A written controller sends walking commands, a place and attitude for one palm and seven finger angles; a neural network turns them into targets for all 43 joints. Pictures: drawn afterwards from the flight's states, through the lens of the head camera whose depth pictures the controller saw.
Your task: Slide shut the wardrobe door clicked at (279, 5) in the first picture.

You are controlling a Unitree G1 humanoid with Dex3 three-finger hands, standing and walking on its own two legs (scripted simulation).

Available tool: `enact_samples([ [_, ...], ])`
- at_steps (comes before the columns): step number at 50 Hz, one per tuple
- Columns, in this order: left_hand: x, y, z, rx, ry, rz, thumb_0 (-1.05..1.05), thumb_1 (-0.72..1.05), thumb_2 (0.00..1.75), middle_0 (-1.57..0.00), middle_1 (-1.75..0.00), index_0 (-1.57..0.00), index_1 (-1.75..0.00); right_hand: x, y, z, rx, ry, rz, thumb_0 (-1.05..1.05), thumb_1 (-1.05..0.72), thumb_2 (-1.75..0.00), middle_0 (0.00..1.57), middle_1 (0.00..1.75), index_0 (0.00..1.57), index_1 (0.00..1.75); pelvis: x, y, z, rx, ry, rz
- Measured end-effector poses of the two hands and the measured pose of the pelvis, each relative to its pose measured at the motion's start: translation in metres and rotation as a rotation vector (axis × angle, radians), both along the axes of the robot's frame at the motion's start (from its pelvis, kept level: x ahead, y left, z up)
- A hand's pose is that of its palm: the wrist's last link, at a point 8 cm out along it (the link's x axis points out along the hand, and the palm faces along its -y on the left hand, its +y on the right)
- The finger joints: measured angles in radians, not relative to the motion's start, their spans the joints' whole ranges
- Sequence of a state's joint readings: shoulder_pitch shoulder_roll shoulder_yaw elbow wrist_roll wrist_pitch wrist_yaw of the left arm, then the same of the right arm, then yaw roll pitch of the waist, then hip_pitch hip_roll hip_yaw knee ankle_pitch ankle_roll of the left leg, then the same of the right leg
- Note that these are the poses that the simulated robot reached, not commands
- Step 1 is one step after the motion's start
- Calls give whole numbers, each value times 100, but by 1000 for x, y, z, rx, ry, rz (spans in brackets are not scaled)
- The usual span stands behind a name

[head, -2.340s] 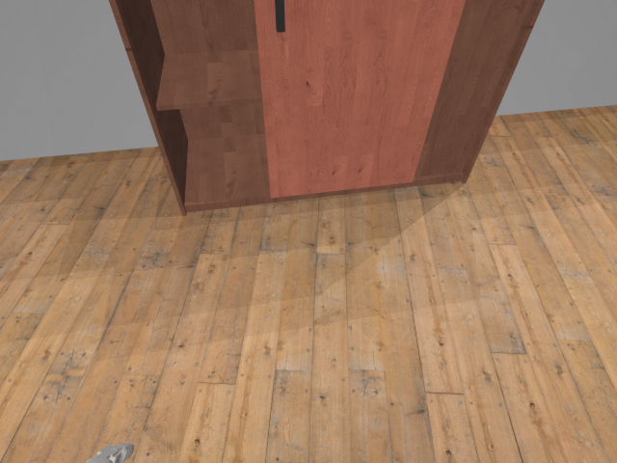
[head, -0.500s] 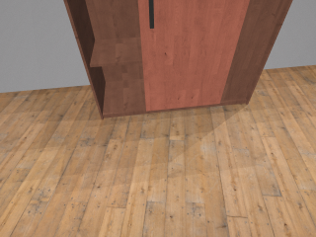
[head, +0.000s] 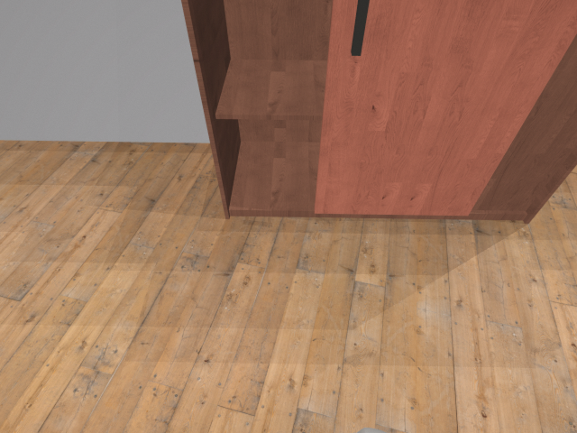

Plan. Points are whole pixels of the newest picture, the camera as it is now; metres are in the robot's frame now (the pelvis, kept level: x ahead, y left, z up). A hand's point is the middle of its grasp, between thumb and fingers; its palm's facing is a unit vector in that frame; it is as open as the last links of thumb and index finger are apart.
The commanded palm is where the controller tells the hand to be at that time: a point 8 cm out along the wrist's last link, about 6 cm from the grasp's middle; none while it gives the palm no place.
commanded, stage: walk to a spot facing it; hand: right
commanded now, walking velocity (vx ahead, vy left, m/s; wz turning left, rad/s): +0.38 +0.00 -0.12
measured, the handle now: out of the picture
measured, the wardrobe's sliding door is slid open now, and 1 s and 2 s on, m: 0.39 0.39 0.39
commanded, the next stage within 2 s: take the last steps up to it in 0.40 s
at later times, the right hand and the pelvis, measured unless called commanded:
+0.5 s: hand (458, 431) +0.19 -0.25 -0.17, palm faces +0.06 +0.99 -0.13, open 7.4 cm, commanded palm none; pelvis +0.21 -0.08 +0.01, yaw +1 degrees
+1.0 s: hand (395, 267) +0.49 -0.18 -0.16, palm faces -0.03 +0.98 -0.20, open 7.2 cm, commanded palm none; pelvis +0.38 -0.01 +0.00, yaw +5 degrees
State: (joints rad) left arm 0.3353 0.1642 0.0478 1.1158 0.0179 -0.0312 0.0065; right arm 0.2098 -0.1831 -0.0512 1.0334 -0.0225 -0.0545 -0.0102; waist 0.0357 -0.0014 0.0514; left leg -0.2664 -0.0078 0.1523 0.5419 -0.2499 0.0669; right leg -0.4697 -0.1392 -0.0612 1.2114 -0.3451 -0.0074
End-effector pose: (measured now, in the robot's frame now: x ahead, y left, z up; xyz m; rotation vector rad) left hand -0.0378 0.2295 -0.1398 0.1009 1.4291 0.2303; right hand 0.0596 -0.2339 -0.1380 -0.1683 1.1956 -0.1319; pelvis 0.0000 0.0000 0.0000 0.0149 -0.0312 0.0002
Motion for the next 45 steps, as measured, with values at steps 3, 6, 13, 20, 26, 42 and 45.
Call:
enact_samples([
  [3, 76, 1, 9, 11, -148, -35, 1, 91, 89, -19, -30, -20, -30, 2, 0, 2, 13, 46, -16, 0, -92, -90, 20, 30, 20, 30, 24, -2, 6, 9, 8, -4],
  [6, 141, -6, 19, 8, -243, -80, 0, 91, 89, -19, -30, -20, -30, 3, 0, -1, 38, 84, -46, 0, -92, -90, 20, 30, 20, 30, 50, -8, 8, 21, 14, -10],
  [13, 263, -45, 26, 14, -321, -210, 0, 91, 89, -19, -30, -20, -30, 4, -12, -21, 102, 205, -152, 0, -91, -90, 20, 30, 20, 30, 118, -35, -1, 49, 21, -41],
  [20, 302, -77, 26, 36, -319, -160, 0, 92, 89, -20, -30, -20, -30, 46, -45, -20, 110, 315, -133, 0, -91, -90, 20, 30, 20, 30, 176, -67, 1, 26, 11, -14],
  [26, 283, -70, 34, 90, -196, -67, -2, 96, 89, -20, -30, -21, -30, 139, -71, -6, 70, 216, -80, 0, -91, -90, 20, 30, 20, 30, 218, -79, 15, 16, 15, 26],
  [42, 229, -102, 3, -103, 192, 182, 0, 91, 89, -20, -30, -20, -30, 378, -21, 0, 24, 27, 141, 0, -91, -90, 20, 30, 20, 30, 332, -41, -1, -13, 14, 98],
  [45, 242, -91, -6, -134, 239, 193, 1, 91, 89, -20, -30, -20, -30, 410, -3, -5, 19, -45, 140, 0, -91, -90, 20, 30, 20, 30, 353, -24, -11, -9, 10, 98],
])
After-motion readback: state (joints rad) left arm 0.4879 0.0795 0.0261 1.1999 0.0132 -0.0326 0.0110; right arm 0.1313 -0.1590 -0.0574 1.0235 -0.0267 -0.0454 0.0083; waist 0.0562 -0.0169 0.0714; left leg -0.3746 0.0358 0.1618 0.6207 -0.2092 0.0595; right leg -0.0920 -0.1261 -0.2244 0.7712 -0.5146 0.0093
